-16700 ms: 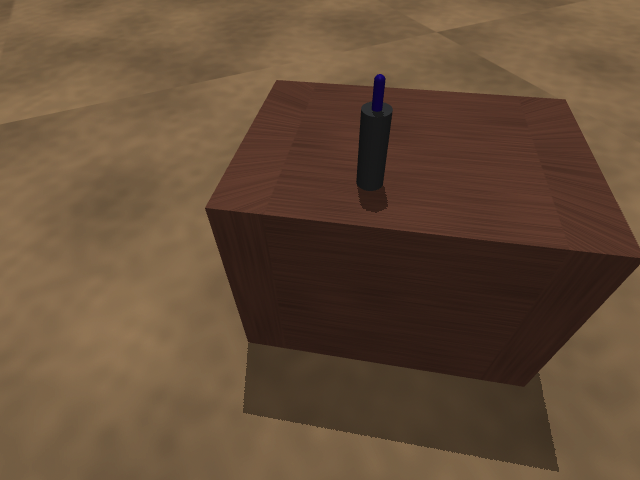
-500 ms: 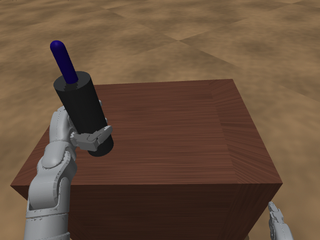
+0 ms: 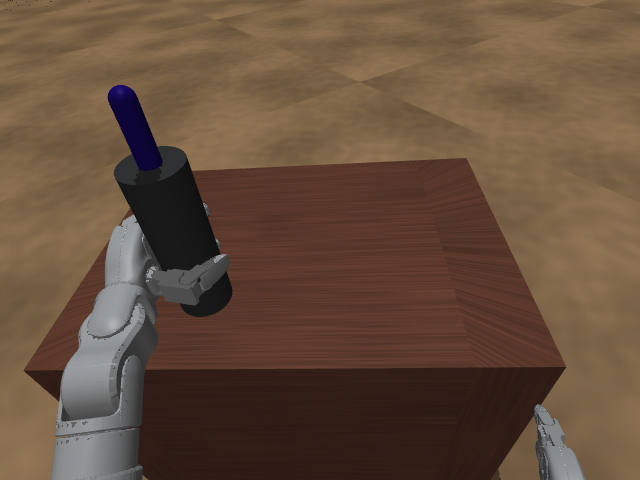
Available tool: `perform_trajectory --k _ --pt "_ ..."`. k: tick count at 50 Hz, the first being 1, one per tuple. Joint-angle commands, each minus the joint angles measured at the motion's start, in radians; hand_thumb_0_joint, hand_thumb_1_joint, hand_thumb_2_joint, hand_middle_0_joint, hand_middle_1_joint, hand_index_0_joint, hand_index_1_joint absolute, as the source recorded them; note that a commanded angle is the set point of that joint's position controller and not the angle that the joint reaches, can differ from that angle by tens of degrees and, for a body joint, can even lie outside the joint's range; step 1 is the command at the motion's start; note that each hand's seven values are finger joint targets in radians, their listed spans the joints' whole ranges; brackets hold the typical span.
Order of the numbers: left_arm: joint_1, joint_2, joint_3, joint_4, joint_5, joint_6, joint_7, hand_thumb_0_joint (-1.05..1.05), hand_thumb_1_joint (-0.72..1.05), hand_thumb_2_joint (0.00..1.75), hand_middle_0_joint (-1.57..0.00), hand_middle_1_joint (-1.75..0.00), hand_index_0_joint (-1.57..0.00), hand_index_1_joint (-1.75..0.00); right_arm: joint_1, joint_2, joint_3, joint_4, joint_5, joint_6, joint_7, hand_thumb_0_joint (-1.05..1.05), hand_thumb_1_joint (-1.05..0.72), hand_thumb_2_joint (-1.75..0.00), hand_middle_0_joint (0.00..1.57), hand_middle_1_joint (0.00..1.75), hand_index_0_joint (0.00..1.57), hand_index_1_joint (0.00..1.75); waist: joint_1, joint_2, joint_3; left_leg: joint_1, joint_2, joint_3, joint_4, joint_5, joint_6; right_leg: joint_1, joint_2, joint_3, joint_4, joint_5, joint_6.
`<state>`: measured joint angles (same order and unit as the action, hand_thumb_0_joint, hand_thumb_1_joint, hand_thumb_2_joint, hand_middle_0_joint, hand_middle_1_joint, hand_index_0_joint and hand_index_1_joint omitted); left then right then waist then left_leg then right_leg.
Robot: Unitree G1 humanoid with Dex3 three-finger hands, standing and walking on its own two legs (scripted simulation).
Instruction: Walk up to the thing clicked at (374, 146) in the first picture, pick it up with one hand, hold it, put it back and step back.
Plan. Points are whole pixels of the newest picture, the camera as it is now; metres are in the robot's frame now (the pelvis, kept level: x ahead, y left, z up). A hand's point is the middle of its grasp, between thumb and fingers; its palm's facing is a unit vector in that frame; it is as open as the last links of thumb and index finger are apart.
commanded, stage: hold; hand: left
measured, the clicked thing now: (172, 215) +0.33 +0.16 +0.24
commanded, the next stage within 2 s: crouch in 1.28 s
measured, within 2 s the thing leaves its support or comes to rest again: neither
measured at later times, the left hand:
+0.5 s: hand (189, 252) +0.34 +0.16 +0.18, palm faces +0.12 -0.99 -0.02, open 9.3 cm
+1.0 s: hand (188, 261) +0.32 +0.16 +0.18, palm faces +0.13 -0.99 -0.03, open 9.3 cm
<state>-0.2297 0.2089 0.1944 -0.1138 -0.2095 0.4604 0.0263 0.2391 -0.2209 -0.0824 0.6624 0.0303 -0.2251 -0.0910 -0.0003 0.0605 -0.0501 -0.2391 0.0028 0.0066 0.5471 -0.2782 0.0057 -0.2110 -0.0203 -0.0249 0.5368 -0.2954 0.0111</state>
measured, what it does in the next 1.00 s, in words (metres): stands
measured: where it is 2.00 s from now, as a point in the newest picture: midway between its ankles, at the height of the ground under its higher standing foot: outside the picture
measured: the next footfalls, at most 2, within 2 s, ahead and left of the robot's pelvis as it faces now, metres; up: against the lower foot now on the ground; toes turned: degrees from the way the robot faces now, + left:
none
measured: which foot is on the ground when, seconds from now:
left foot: down 0.00-1.00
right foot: down 0.00-1.00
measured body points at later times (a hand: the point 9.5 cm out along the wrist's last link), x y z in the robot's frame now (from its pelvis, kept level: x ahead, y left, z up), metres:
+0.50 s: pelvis +0.00 +0.00 +0.00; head -0.03 -0.02 +0.45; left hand +0.32 +0.22 +0.19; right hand +0.17 -0.25 -0.07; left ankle +0.01 +0.12 -0.73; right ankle +0.00 -0.13 -0.73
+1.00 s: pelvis +0.00 +0.00 +0.00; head -0.03 -0.02 +0.45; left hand +0.31 +0.22 +0.18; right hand +0.17 -0.26 -0.07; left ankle +0.01 +0.12 -0.73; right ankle +0.00 -0.13 -0.73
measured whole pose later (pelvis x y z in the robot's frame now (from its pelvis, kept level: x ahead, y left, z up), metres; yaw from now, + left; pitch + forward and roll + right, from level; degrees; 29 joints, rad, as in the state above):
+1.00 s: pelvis +0.00 +0.00 +0.00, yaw +0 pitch -2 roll +0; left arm -0.17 0.21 0.19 -0.16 -0.21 0.44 0.03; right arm 0.23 -0.22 -0.08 0.67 0.02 -0.23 -0.09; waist 0.00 0.06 -0.04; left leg -0.22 0.00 0.01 0.53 -0.28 0.01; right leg -0.19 -0.02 -0.03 0.52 -0.29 0.01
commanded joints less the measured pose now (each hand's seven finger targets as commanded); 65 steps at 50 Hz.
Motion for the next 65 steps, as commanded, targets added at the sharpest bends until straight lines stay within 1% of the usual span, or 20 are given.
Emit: perform_trajectory --k 1,3,4,5,6,8,10,19,21,23,26,32,34,43,45,47,50,51,63,65 --pt "-0.48 0.202 0.118 -0.353 -0.012 -0.115 0.011 0.0 0.17 1.28 -1.31 -1.46 -1.33 -1.47 -0.128 -0.125 -0.045 -0.163 0.004 -0.063 -0.007 0.0 0.52 -0.06 0.05 0.05 0.05 0.05 0.014 -0.031 -0.226 0.121 -0.011 -0.006 -0.069 0.192 0.01 0.008 0.02 -0.024 -0.088 0.203 -0.01" --pt "-0.458 0.199 0.112 -0.371 -0.012 -0.127 0.011 0.0 0.18 1.29 -1.31 -1.47 -1.33 -1.47 -0.112 -0.118 -0.05 -0.159 0.004 -0.063 -0.01 0.0 0.52 -0.06 0.05 0.05 0.05 0.05 0.01 -0.023 -0.224 0.126 -0.012 -0.003 -0.067 0.197 0.009 -0.002 0.019 -0.024 -0.089 0.203 -0.01" --pt "-0.381 0.153 0.101 -0.259 -0.015 -0.116 0.009 0.0 0.19 1.3 -1.3 -1.47 -1.33 -1.47 -0.111 -0.121 -0.046 -0.196 0.001 -0.067 -0.014 0.0 0.52 -0.06 0.05 0.05 0.05 0.05 -0.009 -0.088 -0.217 0.126 -0.008 -0.004 -0.061 0.208 0.014 0.01 0.021 -0.022 -0.092 0.219 -0.002" --pt "-0.425 0.174 0.103 -0.365 -0.016 -0.127 0.012 0.0 0.19 1.3 -1.3 -1.47 -1.33 -1.47 -0.123 -0.105 -0.034 -0.175 0.003 -0.066 -0.012 0.0 0.52 -0.06 0.05 0.05 0.05 0.05 0.014 -0.037 -0.22 0.113 -0.01 -0.005 -0.065 0.206 0.01 0.018 0.019 -0.022 -0.088 0.217 -0.008" --pt "-0.448 0.199 0.119 -0.385 -0.016 -0.133 0.014 0.0 0.18 1.29 -1.3 -1.47 -1.32 -1.47 -0.13 -0.134 -0.06 -0.172 0.003 -0.067 -0.014 0.0 0.52 -0.06 0.05 0.05 0.05 0.05 0.005 -0.021 -0.232 0.128 -0.013 0.0 -0.06 0.202 0.01 0.009 0.017 -0.018 -0.089 0.215 -0.008" --pt "-0.461 0.21 0.115 -0.415 -0.01 -0.14 0.015 0.0 0.2 1.31 -1.3 -1.47 -1.33 -1.48 -0.12 -0.101 -0.032 -0.174 0.002 -0.069 -0.013 0.0 0.52 -0.06 0.05 0.05 0.05 0.05 0.008 -0.005 -0.24 0.136 -0.014 -0.001 -0.06 0.217 0.01 0.019 0.016 -0.018 -0.086 0.229 -0.008" --pt "-0.397 0.162 0.086 -0.324 -0.009 -0.129 0.01 0.0 0.2 1.33 -1.31 -1.49 -1.33 -1.49 -0.143 -0.095 -0.02 -0.201 0.0 -0.07 -0.019 0.0 0.52 -0.06 0.05 0.05 0.05 0.05 -0.001 -0.051 -0.22 0.126 -0.011 -0.003 -0.059 0.225 0.014 0.019 0.017 -0.018 -0.088 0.241 -0.002" --pt "-0.439 0.157 0.063 -0.288 -0.015 -0.111 -0.005 0.0 0.16 1.31 -1.31 -1.48 -1.34 -1.48 -0.128 -0.105 -0.03 -0.131 0.0 -0.076 -0.023 0.0 0.52 -0.06 0.05 0.05 0.05 0.05 -0.014 -0.044 -0.207 0.142 -0.01 -0.007 -0.066 0.22 0.014 -0.005 0.021 -0.027 -0.09 0.235 -0.007" --pt "-0.434 0.166 0.083 -0.248 -0.021 -0.099 -0.003 0.0 0.16 1.29 -1.29 -1.46 -1.31 -1.46 -0.132 -0.162 -0.071 -0.152 0.003 -0.077 -0.021 0.0 0.52 -0.06 0.05 0.05 0.05 0.05 -0.014 -0.047 -0.207 0.132 -0.007 -0.009 -0.073 0.215 0.01 0.001 0.023 -0.027 -0.091 0.232 -0.01" --pt "-0.507 0.188 0.086 -0.34 -0.012 -0.113 0.002 0.0 0.16 1.3 -1.28 -1.45 -1.3 -1.46 -0.111 -0.109 -0.034 -0.148 0.004 -0.074 -0.012 0.0 0.53 -0.06 0.05 0.05 0.05 0.05 0.002 -0.015 -0.217 0.144 -0.004 -0.012 -0.079 0.214 0.005 0.0 0.026 -0.033 -0.09 0.22 -0.015" --pt "-0.444 0.187 0.113 -0.262 -0.014 -0.111 0.009 0.0 0.16 1.29 -1.29 -1.46 -1.31 -1.46 -0.114 -0.128 -0.054 -0.176 0.006 -0.075 -0.013 0.0 0.52 -0.06 0.05 0.05 0.05 0.05 -0.002 -0.059 -0.209 0.133 -0.008 -0.007 -0.073 0.217 0.012 0.011 0.022 -0.028 -0.098 0.225 -0.008" --pt "-0.439 0.158 0.078 -0.287 -0.006 -0.125 0.008 0.0 0.18 1.32 -1.28 -1.47 -1.31 -1.47 -0.129 -0.105 -0.032 -0.188 0.005 -0.071 0.0 0.0 0.53 -0.06 0.05 0.05 0.05 0.05 0.007 -0.004 -0.221 0.133 0.002 -0.015 -0.075 0.271 -0.004 0.027 0.027 -0.031 -0.078 0.251 -0.019" --pt "-0.457 0.202 0.111 -0.341 -0.006 -0.138 0.01 0.0 0.18 1.3 -1.28 -1.46 -1.31 -1.46 -0.13 -0.12 -0.047 -0.19 0.003 -0.068 -0.003 0.0 0.52 -0.06 0.05 0.05 0.05 0.05 0.015 -0.008 -0.246 0.146 0.003 -0.017 -0.074 0.267 -0.002 0.036 0.027 -0.031 -0.083 0.249 -0.018" --pt "-0.402 0.161 0.069 -0.342 -0.01 -0.132 -0.001 0.0 0.18 1.32 -1.29 -1.47 -1.31 -1.47 -0.139 -0.135 -0.056 -0.172 -0.001 -0.068 -0.004 0.0 0.53 -0.06 0.05 0.05 0.05 0.05 -0.009 -0.021 -0.206 0.147 -0.001 -0.009 -0.078 0.229 0.004 0.008 0.028 -0.027 -0.092 0.234 -0.014" --pt "-0.433 0.2 0.103 -0.389 -0.014 -0.139 0.002 0.0 0.19 1.33 -1.29 -1.47 -1.31 -1.48 -0.137 -0.131 -0.053 -0.15 -0.001 -0.067 -0.007 0.0 0.52 -0.06 0.05 0.05 0.05 0.05 -0.001 -0.01 -0.219 0.144 -0.004 -0.008 -0.078 0.219 0.007 0.016 0.024 -0.026 -0.096 0.228 -0.013" --pt "-0.421 0.158 0.067 -0.367 -0.019 -0.132 -0.004 0.0 0.18 1.33 -1.29 -1.48 -1.32 -1.49 -0.128 -0.101 -0.027 -0.152 -0.002 -0.073 -0.009 0.0 0.52 -0.06 0.05 0.05 0.05 0.05 -0.009 -0.037 -0.18 0.129 -0.006 -0.005 -0.08 0.186 0.011 0.007 0.024 -0.026 -0.106 0.202 -0.007" --pt "-0.359 0.145 0.076 -0.287 -0.02 -0.116 -0.002 0.0 0.2 1.33 -1.28 -1.47 -1.31 -1.48 -0.13 -0.119 -0.04 -0.156 0.0 -0.073 -0.015 0.0 0.52 -0.06 0.05 0.05 0.05 0.05 -0.011 -0.067 -0.175 0.121 -0.01 -0.002 -0.079 0.184 0.015 0.008 0.021 -0.023 -0.107 0.207 -0.004" --pt "-0.432 0.183 0.088 -0.391 -0.019 -0.128 0.0 0.0 0.2 1.33 -1.3 -1.49 -1.32 -1.49 -0.15 -0.103 -0.028 -0.14 0.001 -0.072 -0.013 0.0 0.53 -0.06 0.05 0.05 0.05 0.05 0.005 -0.024 -0.178 0.118 -0.014 -0.001 -0.084 0.167 0.013 0.004 0.017 -0.022 -0.108 0.189 -0.008" --pt "-0.429 0.156 0.082 -0.256 -0.015 -0.116 0.002 0.0 0.19 1.33 -1.31 -1.49 -1.33 -1.49 -0.15 -0.109 -0.029 -0.162 -0.001 -0.074 -0.019 0.0 0.52 -0.06 0.05 0.05 0.05 0.05 -0.012 -0.059 -0.18 0.127 -0.015 0.0 -0.078 0.167 0.017 -0.003 0.014 -0.018 -0.11 0.194 -0.003" --pt "-0.493 0.208 0.106 -0.342 -0.013 -0.132 0.002 0.0 0.2 1.33 -1.31 -1.48 -1.33 -1.49 -0.154 -0.11 -0.029 -0.148 0.0 -0.075 -0.016 0.0 0.53 -0.06 0.05 0.05 0.05 0.05 0.003 -0.026 -0.216 0.135 -0.017 0.0 -0.075 0.186 0.015 0.014 0.012 -0.018 -0.104 0.21 -0.007"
